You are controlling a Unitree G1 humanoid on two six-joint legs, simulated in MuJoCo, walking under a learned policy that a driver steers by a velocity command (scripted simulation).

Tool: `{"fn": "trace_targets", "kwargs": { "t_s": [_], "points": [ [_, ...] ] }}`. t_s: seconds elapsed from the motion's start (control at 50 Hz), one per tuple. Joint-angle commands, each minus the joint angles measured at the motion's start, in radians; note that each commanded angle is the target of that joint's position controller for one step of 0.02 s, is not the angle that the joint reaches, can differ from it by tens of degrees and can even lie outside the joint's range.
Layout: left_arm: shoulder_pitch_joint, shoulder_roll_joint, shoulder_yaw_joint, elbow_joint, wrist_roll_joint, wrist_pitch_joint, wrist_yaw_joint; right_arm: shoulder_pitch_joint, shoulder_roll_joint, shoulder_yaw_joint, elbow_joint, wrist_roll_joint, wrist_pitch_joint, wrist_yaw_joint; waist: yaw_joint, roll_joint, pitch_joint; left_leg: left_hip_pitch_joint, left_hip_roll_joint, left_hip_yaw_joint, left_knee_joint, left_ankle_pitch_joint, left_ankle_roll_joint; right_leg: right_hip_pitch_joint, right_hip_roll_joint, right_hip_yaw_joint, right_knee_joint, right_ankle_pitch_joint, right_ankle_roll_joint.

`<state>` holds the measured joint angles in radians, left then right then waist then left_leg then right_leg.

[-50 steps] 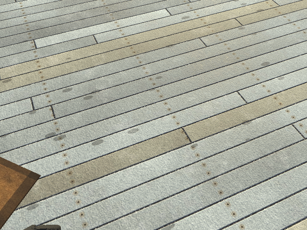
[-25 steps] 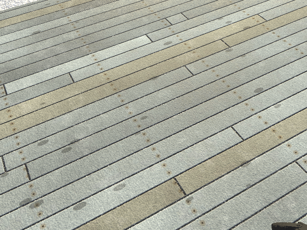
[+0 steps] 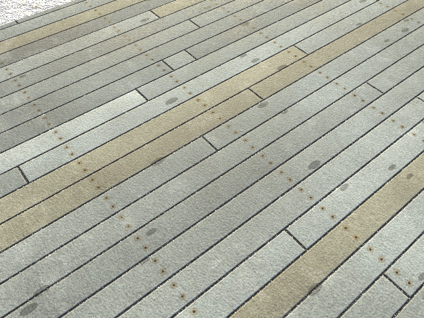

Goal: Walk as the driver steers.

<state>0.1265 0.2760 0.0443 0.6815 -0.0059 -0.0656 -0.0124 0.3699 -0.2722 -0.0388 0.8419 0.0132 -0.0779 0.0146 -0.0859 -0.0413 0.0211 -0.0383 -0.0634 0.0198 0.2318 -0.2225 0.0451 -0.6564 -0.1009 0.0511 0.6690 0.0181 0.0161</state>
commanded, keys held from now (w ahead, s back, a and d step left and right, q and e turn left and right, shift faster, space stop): w+q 0.74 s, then no key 0.26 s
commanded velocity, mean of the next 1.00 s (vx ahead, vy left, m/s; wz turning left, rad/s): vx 0.45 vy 0.00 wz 0.41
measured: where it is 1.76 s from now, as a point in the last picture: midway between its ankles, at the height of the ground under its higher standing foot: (156, 282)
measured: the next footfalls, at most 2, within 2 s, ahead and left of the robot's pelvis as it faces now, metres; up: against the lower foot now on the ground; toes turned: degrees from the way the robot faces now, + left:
right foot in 0.14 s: +0.27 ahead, -0.15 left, +0.00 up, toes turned +3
left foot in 0.66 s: +0.48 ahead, +0.17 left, +0.00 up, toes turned +24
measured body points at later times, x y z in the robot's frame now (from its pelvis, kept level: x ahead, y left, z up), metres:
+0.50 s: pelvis +0.27 -0.03 +0.00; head +0.29 -0.02 +0.45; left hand +0.24 +0.26 -0.13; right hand +0.50 -0.25 -0.10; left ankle +0.38 +0.16 -0.69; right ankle +0.23 -0.15 -0.75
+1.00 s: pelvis +0.49 +0.10 +0.00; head +0.52 +0.14 +0.45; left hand +0.53 +0.42 -0.11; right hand +0.70 -0.10 -0.11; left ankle +0.45 +0.16 -0.75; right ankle +0.71 +0.02 -0.69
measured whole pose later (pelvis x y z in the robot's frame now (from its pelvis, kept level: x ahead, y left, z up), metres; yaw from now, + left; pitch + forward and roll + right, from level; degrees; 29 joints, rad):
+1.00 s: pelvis +0.49 +0.10 +0.00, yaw +28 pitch +1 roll +0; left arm 0.08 0.30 0.06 0.77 0.01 -0.07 0.00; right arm 0.26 -0.27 -0.05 0.73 0.00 -0.03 -0.01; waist -0.04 -0.04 0.07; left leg -0.16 -0.11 -0.05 0.33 -0.19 0.08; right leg -0.64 -0.09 0.05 0.74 -0.04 0.05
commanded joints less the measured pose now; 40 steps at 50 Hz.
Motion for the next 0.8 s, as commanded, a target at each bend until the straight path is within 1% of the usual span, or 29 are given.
{"fn": "trace_targets", "kwargs": {
  "t_s": [0.02,0.1,0.12,0.14,0.16,0.18,0.2,0.22,0.24,0.26,0.3,0.32,0.36,0.38,0.4,0.42,0.48,0.52,0.58,0.62,0.64,0.66,0.68,0.7,0.72,0.74,0.76,0.78,0.8],
  "points": [
    [-0.144,0.046,0.008,-0.105,-0.007,-0.028,-0.016,0.039,-0.176,-0.042,-0.028,0.011,0.001,-0.010,-0.010,0.093,0.044,-0.043,0.259,-0.154,-0.058,0.274,0.153,0.054,0.042,-0.026,-0.104,0.064,-0.001],
    [-0.115,0.090,0.025,-0.106,-0.008,-0.044,-0.027,0.033,-0.206,-0.056,-0.017,0.014,0.023,-0.023,0.045,0.126,0.023,0.032,0.303,-0.222,0.045,0.343,0.122,0.158,0.069,-0.010,-0.187,-0.052,-0.035],
    [-0.035,0.115,0.039,-0.085,-0.005,-0.047,-0.022,0.012,-0.207,-0.056,-0.021,0.015,0.026,-0.025,0.098,0.126,-0.020,0.016,0.278,-0.204,0.130,0.457,0.103,0.285,0.087,-0.030,-0.223,-0.063,-0.056],
    [0.100,0.161,0.062,-0.049,0.003,-0.048,-0.012,0.009,-0.180,-0.046,-0.027,0.007,0.026,-0.024,0.162,0.111,-0.124,-0.051,0.220,-0.167,0.297,0.493,0.072,0.510,0.070,-0.029,-0.216,-0.045,-0.088],
    [0.281,0.235,0.081,-0.029,0.021,-0.044,0.001,0.000,-0.110,-0.020,-0.063,-0.020,0.022,-0.024,0.230,-0.001,-0.298,-0.248,0.142,-0.120,0.607,0.233,0.030,0.819,-0.127,0.165,-0.164,-0.026,-0.152],
    [0.312,0.283,0.090,-0.003,0.016,-0.031,-0.004,0.161,-0.010,0.009,-0.072,0.001,0.005,-0.017,0.157,-0.281,-0.437,-0.605,0.017,-0.083,0.920,-0.362,-0.023,1.110,-0.341,0.580,-0.251,-0.226,-0.300],
    [0.305,0.178,0.068,-0.011,0.010,-0.026,-0.002,0.101,-0.123,-0.019,-0.053,0.026,0.000,-0.018,0.198,-0.165,-0.369,-0.699,0.068,-0.164,1.029,-0.352,-0.024,1.031,-0.307,0.620,-0.336,-0.420,-0.271],
    [0.243,0.137,0.052,-0.010,0.004,-0.027,0.002,-0.002,-0.173,-0.037,-0.083,0.036,-0.001,-0.019,0.198,-0.107,-0.214,-0.742,0.106,-0.145,1.043,-0.258,-0.019,0.899,-0.274,0.465,-0.363,-0.420,-0.229],
    [0.174,0.114,0.042,-0.009,0.008,-0.028,0.002,-0.054,-0.160,-0.038,-0.093,0.026,0.004,-0.023,0.168,-0.039,-0.130,-0.710,0.143,-0.124,1.016,-0.182,-0.023,0.762,-0.230,0.356,-0.397,-0.326,-0.205],
    [0.129,0.096,0.037,-0.003,0.012,-0.031,0.000,-0.061,-0.145,-0.041,-0.102,0.015,0.010,-0.022,0.136,-0.062,-0.080,-0.678,0.168,-0.126,0.978,-0.126,-0.030,0.662,-0.209,0.284,-0.429,-0.249,-0.210],
    [0.081,0.063,0.034,0.013,0.018,-0.045,-0.002,-0.036,-0.105,-0.042,-0.089,0.018,0.034,-0.020,0.096,-0.063,-0.039,-0.589,0.194,-0.125,0.942,-0.074,-0.033,0.550,-0.151,0.147,-0.493,-0.160,-0.190],
    [0.067,0.087,0.041,0.021,0.018,-0.051,-0.001,-0.028,-0.083,-0.039,-0.099,0.021,0.045,-0.020,0.074,-0.084,-0.032,-0.582,0.201,-0.122,0.930,-0.064,-0.042,0.514,-0.175,0.118,-0.515,-0.126,-0.208],
    [0.069,0.090,0.047,0.041,0.014,-0.060,0.002,-0.067,-0.080,-0.040,-0.118,0.011,0.058,-0.019,0.076,-0.038,0.010,-0.625,0.208,-0.130,0.873,-0.012,-0.057,0.504,-0.172,0.034,-0.535,-0.021,-0.215],
    [0.071,0.113,0.054,0.052,0.019,-0.058,0.006,-0.088,-0.070,-0.038,-0.129,0.011,0.060,-0.017,0.073,-0.034,0.011,-0.641,0.210,-0.127,0.824,0.029,-0.063,0.509,-0.177,0.011,-0.547,-0.030,-0.218],
    [0.081,0.096,0.052,0.060,0.021,-0.056,0.010,-0.104,-0.083,-0.046,-0.125,0.008,0.063,-0.018,0.085,0.004,0.007,-0.665,0.195,-0.128,0.816,0.091,-0.056,0.549,-0.143,-0.037,-0.545,-0.005,-0.198],
    [0.078,0.134,0.059,0.066,0.021,-0.055,0.012,-0.121,-0.057,-0.035,-0.144,0.011,0.060,-0.009,0.077,-0.042,0.016,-0.653,0.210,-0.125,0.734,0.141,-0.059,0.530,-0.175,-0.061,-0.550,0.013,-0.209],
    [0.104,0.153,0.066,0.086,0.014,-0.042,0.020,-0.233,-0.052,-0.027,-0.172,0.007,0.047,0.015,0.125,0.006,0.046,-0.606,0.191,-0.055,0.558,0.244,-0.048,0.549,-0.148,-0.162,-0.551,0.023,-0.184],
    [0.136,0.173,0.073,0.103,0.003,-0.032,0.022,-0.296,-0.051,-0.024,-0.202,0.007,0.047,0.027,0.148,0.017,0.064,-0.617,0.184,-0.031,0.484,0.242,-0.030,0.608,-0.171,-0.188,-0.539,0.042,-0.176],
    [0.152,0.201,0.085,0.124,-0.017,-0.012,0.022,-0.333,-0.071,-0.032,-0.238,0.007,0.053,0.038,0.142,0.003,0.069,-0.613,0.163,0.003,0.427,0.150,0.009,0.709,-0.203,-0.216,-0.478,0.128,-0.152],
    [0.138,0.228,0.093,0.124,-0.028,0.002,0.024,-0.287,-0.105,-0.050,-0.244,0.003,0.060,0.039,0.098,-0.027,0.019,-0.507,0.098,0.063,0.417,0.046,0.049,0.746,-0.197,-0.249,-0.339,0.443,-0.128],
    [0.124,0.235,0.094,0.122,-0.034,0.011,0.025,-0.187,-0.134,-0.070,-0.224,0.005,0.064,0.037,0.035,-0.029,-0.040,-0.371,0.050,0.096,0.392,0.030,0.077,0.731,-0.177,-0.274,-0.186,0.573,-0.110],
    [0.121,0.214,0.085,0.117,-0.033,0.015,0.027,-0.016,-0.191,-0.104,-0.176,0.009,0.068,0.025,-0.052,-0.002,-0.128,-0.122,-0.001,0.098,0.343,0.078,0.114,0.633,-0.132,-0.302,0.040,0.555,-0.074],
    [0.152,0.143,0.057,0.095,0.009,0.009,0.028,0.111,-0.293,-0.136,-0.150,0.018,0.079,0.002,-0.074,0.178,-0.209,0.160,0.168,-0.184,0.320,0.118,0.183,0.356,-0.071,-0.308,0.378,0.085,-0.019],
    [0.208,0.042,0.020,0.036,0.019,-0.021,0.018,0.037,-0.360,-0.134,-0.187,0.017,0.061,0.007,0.042,0.365,-0.336,0.405,0.376,-0.791,0.126,-0.177,0.387,-0.026,0.145,-0.123,0.683,-0.618,0.028],
    [0.093,0.146,0.040,0.034,-0.018,-0.052,0.006,0.040,-0.255,-0.104,-0.206,0.013,0.043,0.020,-0.034,0.185,-0.339,0.395,0.390,-0.816,0.027,-0.246,0.342,-0.129,0.097,0.042,0.733,-0.587,0.001],
    [0.028,0.165,0.044,0.010,-0.044,-0.068,0.000,0.014,-0.212,-0.089,-0.198,0.004,0.027,0.021,-0.026,0.151,-0.207,0.291,0.365,-0.681,0.029,-0.194,0.298,-0.178,0.061,0.028,0.694,-0.497,-0.027],
    [0.021,0.145,0.041,0.027,-0.025,-0.071,0.011,-0.059,-0.178,-0.076,-0.203,0.000,0.021,0.021,0.024,0.038,-0.111,0.132,0.322,-0.537,0.039,0.012,0.248,-0.119,0.013,0.020,0.604,-0.415,-0.034],
    [0.038,0.153,0.047,0.043,0.005,-0.067,0.019,-0.110,-0.150,-0.066,-0.213,-0.008,0.016,0.017,0.060,0.069,-0.075,0.009,0.294,-0.413,0.074,0.361,0.228,-0.033,-0.016,0.017,0.534,-0.385,-0.026],
    [0.082,0.154,0.050,0.052,0.009,-0.052,0.018,-0.150,-0.142,-0.062,-0.227,-0.022,0.018,0.011,0.100,0.101,-0.092,-0.055,0.284,-0.365,0.070,0.492,0.231,0.038,-0.030,0.022,0.513,-0.367,-0.010]
  ]
}}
